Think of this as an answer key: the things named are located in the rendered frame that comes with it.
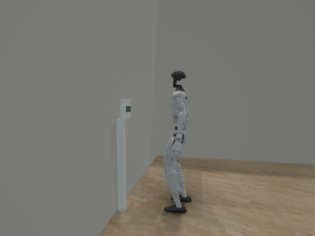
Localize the right robot hand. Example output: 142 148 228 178
182 138 186 150

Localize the panel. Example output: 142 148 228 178
116 98 131 211

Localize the robot left forearm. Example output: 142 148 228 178
175 112 186 143

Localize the robot right forearm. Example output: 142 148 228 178
184 116 189 134

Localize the left robot hand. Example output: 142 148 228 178
170 142 182 162

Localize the humanoid robot head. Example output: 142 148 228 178
170 71 186 92

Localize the humanoid robot torso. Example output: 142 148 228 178
170 88 187 142

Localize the left robot upper arm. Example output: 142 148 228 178
172 90 187 118

